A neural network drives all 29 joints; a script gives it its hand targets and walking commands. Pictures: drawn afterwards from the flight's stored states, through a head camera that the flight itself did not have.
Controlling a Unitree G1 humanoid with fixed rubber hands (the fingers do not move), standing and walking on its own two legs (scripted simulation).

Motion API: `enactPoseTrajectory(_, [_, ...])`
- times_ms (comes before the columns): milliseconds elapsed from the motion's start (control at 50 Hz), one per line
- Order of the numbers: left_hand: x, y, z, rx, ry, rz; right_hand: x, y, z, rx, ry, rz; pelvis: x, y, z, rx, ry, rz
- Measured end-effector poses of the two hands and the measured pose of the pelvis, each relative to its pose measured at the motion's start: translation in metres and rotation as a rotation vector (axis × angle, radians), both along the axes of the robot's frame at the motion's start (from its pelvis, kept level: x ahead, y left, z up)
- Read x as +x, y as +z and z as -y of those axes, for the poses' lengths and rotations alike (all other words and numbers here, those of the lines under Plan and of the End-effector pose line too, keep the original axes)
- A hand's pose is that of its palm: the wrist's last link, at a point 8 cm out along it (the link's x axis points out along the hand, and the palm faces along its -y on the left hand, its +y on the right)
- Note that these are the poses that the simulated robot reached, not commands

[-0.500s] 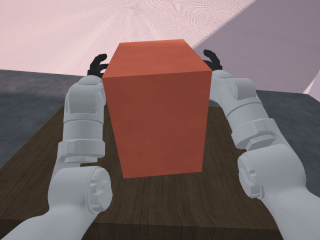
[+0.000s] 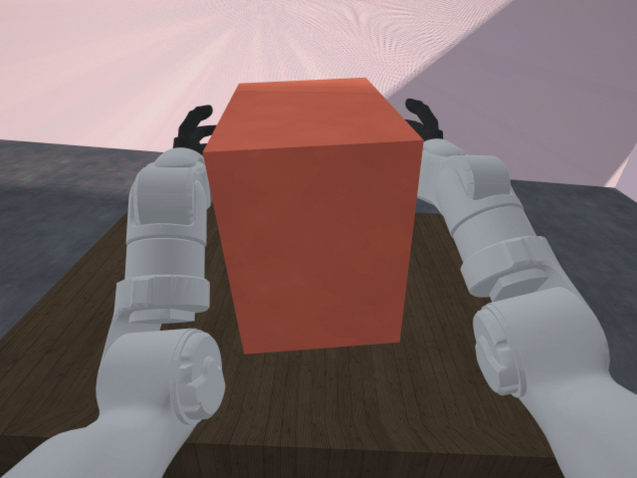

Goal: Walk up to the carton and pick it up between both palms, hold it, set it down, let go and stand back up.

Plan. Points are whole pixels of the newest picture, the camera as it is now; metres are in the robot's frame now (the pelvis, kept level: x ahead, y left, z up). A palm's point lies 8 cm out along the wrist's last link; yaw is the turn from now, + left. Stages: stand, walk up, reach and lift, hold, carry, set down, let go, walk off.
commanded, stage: hold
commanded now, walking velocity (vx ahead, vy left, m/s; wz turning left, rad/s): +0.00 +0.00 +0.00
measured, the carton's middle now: (311, 200) +0.38 -0.01 +0.26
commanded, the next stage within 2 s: set down in 0.12 s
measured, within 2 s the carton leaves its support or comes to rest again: neither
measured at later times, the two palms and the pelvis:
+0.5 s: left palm (183, 128) +0.38 +0.14 +0.35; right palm (425, 134) +0.36 -0.13 +0.36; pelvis +0.00 +0.00 +0.00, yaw +0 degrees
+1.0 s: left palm (202, 184) +0.40 +0.13 +0.27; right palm (414, 210) +0.36 -0.14 +0.26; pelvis -0.01 +0.02 +0.00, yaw -1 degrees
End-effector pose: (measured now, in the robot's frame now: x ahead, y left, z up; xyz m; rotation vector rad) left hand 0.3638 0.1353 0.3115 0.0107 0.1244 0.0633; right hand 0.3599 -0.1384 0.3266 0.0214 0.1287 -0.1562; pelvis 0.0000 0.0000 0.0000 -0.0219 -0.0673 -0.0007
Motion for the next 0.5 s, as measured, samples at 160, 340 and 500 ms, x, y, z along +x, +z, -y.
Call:
enactPoseTrajectory(160, [0.000, 0.001, 0.001, -0.003, -0.006, 0.001, -0.002, 0.003, 0.001, -0.005, -0.006, 0.000, -0.001, 0.000, 0.001, 0.000, 0.006, 0.000])
enactPoseTrajectory(340, [0.006, 0.032, 0.006, -0.055, -0.052, 0.101, -0.010, 0.039, 0.006, -0.006, -0.053, 0.103, -0.003, 0.001, 0.001, 0.002, 0.011, 0.005])
enactPoseTrajectory(500, [0.019, 0.038, -0.006, -0.033, -0.079, 0.131, 0.001, 0.029, -0.006, 0.012, -0.054, 0.155, -0.001, 0.003, -0.004, 0.012, -0.001, 0.054])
